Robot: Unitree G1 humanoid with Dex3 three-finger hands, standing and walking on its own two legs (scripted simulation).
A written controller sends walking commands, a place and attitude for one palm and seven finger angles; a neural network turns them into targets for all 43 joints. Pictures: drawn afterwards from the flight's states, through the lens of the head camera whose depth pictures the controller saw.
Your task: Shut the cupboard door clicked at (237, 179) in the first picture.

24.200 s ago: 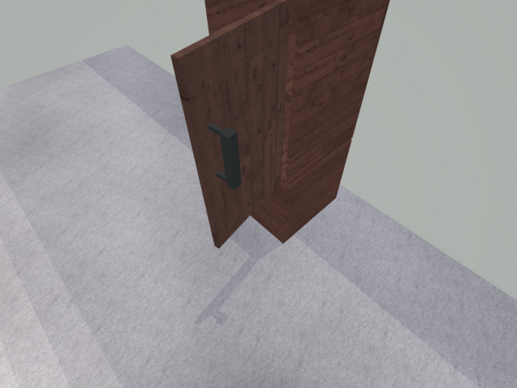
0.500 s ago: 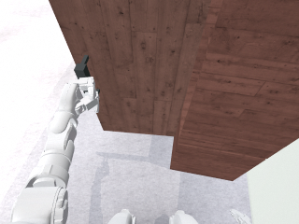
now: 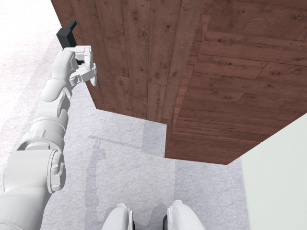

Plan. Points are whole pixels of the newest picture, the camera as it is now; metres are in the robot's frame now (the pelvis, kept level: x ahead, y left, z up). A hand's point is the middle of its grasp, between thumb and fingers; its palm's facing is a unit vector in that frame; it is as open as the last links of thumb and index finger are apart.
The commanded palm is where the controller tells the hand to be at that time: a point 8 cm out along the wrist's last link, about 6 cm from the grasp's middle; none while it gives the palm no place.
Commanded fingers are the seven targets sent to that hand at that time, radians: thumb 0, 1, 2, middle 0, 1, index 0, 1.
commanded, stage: push the door shut along its arc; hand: left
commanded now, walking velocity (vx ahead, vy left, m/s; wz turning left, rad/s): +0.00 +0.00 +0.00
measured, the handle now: (77, 52) +0.57 +0.18 +0.09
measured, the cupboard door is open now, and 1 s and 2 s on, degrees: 83 72 61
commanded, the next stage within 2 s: pull the fist back off the door in 0.94 s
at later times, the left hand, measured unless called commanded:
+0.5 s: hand (110, 54) +0.55 +0.09 +0.10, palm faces -0.33 -0.94 -0.02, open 3.0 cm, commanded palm +0.56 +0.13 +0.09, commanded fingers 0.00 0.90 0.90 -1.30 -1.50 -1.30 -1.50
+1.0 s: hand (118, 49) +0.56 +0.07 +0.10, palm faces -0.41 -0.91 -0.02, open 3.6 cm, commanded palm +0.60 +0.08 +0.09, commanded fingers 0.00 0.90 0.90 -1.30 -1.50 -1.30 -1.50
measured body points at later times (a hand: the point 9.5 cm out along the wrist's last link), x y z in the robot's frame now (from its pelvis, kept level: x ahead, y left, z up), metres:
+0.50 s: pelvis +0.01 +0.00 -0.01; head +0.15 -0.01 +0.42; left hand +0.56 +0.14 +0.10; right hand -0.01 -0.27 -0.12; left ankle +0.03 +0.10 -0.67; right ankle +0.04 -0.12 -0.67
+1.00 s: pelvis +0.00 +0.00 -0.02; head +0.17 +0.01 +0.40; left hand +0.58 +0.12 +0.11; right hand -0.01 -0.28 -0.13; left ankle +0.03 +0.10 -0.67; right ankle +0.04 -0.12 -0.67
